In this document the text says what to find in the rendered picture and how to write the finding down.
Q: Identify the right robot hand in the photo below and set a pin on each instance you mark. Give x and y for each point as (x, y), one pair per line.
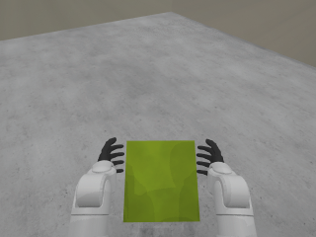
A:
(214, 157)

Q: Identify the carton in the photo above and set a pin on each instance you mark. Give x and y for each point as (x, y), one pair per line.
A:
(161, 181)

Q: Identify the left robot hand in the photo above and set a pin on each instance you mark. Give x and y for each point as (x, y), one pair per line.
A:
(106, 153)

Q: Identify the robot right forearm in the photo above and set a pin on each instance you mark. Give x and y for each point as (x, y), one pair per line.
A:
(232, 202)

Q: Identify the robot left forearm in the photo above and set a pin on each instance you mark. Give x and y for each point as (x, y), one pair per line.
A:
(92, 201)

